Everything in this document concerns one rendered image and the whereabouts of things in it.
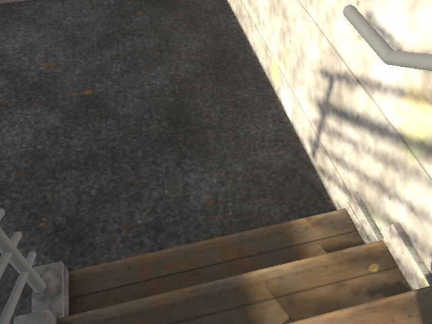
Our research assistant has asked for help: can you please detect stairs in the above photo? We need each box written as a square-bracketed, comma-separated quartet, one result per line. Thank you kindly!
[57, 209, 432, 324]

